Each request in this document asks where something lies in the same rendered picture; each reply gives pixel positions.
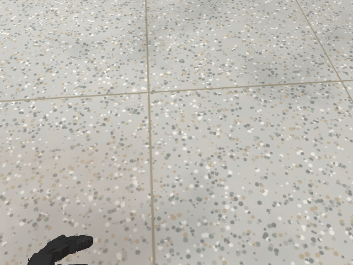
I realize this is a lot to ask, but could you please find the left robot hand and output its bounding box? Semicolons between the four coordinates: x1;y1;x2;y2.
27;235;93;265

